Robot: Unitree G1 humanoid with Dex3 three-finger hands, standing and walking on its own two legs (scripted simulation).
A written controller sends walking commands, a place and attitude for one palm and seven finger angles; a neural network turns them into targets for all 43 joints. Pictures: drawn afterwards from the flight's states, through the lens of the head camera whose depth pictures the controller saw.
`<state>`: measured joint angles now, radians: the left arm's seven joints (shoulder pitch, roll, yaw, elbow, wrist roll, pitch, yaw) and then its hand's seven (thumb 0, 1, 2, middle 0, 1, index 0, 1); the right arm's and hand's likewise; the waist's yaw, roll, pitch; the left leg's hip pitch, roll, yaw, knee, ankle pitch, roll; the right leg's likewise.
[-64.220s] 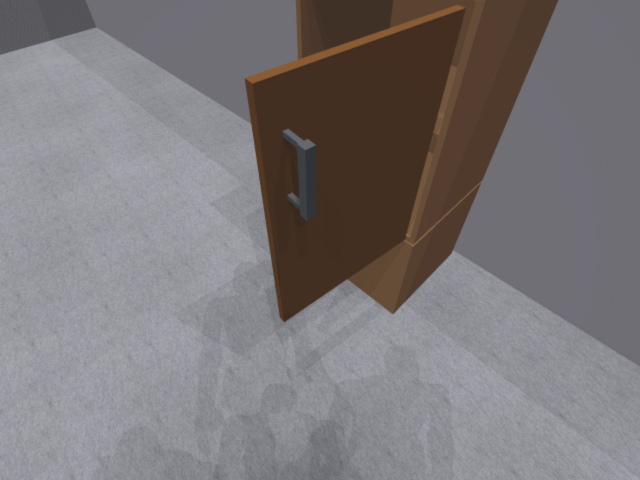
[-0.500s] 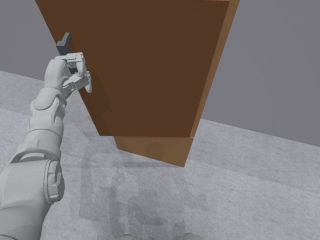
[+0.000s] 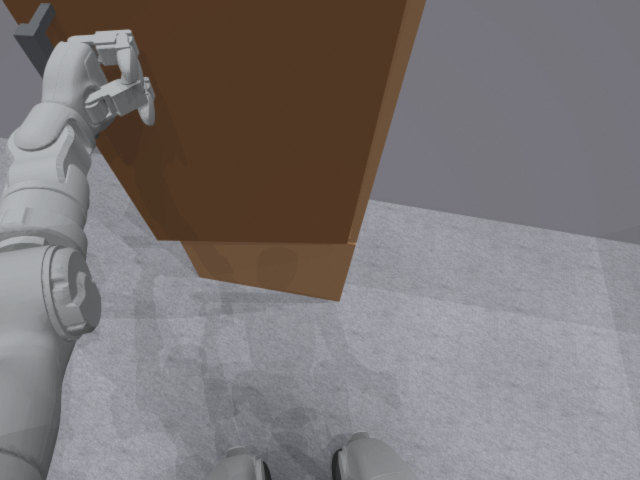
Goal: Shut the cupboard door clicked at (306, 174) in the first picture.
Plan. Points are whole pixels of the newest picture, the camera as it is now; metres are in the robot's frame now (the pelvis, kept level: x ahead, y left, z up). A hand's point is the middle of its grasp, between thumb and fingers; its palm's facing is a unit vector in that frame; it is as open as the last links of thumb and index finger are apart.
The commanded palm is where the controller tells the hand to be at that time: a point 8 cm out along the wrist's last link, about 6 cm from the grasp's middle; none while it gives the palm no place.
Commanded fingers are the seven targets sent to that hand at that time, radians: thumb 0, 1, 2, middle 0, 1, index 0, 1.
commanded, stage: push the door shut along its arc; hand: left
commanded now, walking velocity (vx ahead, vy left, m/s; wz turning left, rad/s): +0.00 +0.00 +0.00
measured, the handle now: (69, 76) +0.58 +0.22 +0.14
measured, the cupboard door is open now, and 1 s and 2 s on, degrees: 10 0 0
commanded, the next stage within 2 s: pull the fist back off the door in 0.72 s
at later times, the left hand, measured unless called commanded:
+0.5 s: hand (158, 61) +0.58 +0.11 +0.15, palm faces -0.32 -0.95 -0.01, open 3.2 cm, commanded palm +0.60 +0.14 +0.14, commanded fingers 0.00 0.90 0.90 -1.30 -1.50 -1.30 -1.50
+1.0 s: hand (170, 51) +0.60 +0.10 +0.15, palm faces +0.09 -0.99 +0.10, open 2.8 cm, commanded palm +0.60 +0.11 +0.14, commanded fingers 0.00 0.90 0.90 -1.30 -1.50 -1.30 -1.50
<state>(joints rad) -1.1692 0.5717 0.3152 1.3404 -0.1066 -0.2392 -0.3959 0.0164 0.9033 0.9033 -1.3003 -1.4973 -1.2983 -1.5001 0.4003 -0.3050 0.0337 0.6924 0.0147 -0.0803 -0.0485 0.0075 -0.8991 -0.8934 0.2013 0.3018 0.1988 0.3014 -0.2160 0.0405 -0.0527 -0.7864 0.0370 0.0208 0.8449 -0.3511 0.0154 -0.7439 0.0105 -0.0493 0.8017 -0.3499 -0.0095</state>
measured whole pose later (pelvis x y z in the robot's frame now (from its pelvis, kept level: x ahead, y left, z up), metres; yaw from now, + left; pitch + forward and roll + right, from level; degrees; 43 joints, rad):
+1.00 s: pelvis +0.00 +0.00 -0.02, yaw +1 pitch +25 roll -4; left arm -1.46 0.45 0.35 1.40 -0.01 -0.15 0.08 -0.02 0.75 0.98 -1.30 -1.50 -1.30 -1.50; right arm 0.47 -0.27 0.02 0.72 -0.09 -0.10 0.04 0.00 -0.90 -0.89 0.20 0.30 0.20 0.30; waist -0.24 0.06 -0.10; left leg -1.02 0.03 -0.04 0.97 -0.39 0.01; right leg -0.94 0.01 -0.10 0.89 -0.39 -0.01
